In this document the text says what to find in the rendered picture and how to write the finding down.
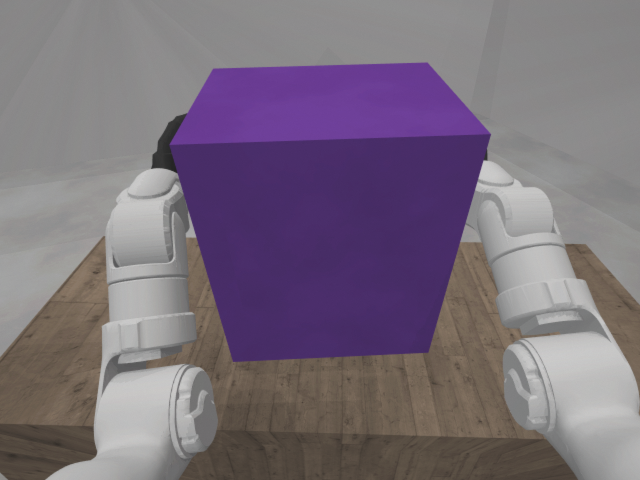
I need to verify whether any carton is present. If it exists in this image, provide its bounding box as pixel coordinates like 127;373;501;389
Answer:
169;63;491;362

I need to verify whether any robot right forearm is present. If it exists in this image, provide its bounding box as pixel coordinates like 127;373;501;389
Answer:
465;161;640;412

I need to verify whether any robot left upper arm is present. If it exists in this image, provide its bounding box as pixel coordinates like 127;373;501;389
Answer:
46;364;218;480

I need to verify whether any robot left hand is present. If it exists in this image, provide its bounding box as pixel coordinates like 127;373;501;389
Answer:
151;113;187;174

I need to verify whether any robot left forearm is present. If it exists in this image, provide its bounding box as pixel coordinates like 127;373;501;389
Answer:
94;168;197;449

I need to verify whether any robot right upper arm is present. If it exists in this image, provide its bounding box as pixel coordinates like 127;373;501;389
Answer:
503;331;640;480

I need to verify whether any pedestal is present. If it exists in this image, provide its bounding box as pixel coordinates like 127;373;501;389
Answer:
0;236;640;480

